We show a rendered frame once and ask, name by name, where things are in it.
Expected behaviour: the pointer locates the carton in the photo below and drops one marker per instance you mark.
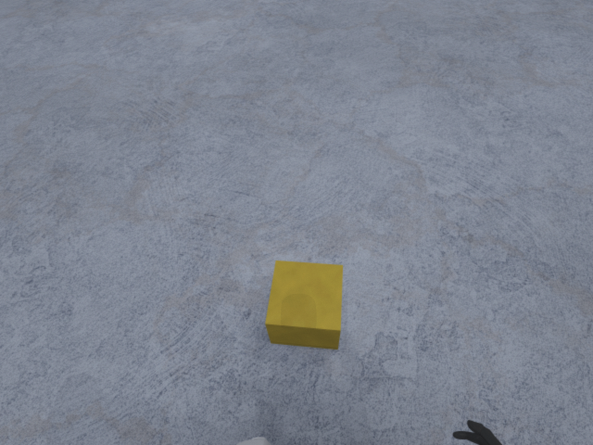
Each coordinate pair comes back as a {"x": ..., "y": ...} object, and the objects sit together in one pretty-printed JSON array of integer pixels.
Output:
[{"x": 305, "y": 304}]

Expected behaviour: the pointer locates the right robot hand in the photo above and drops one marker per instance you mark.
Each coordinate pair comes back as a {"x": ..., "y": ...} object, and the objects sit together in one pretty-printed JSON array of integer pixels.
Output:
[{"x": 481, "y": 435}]

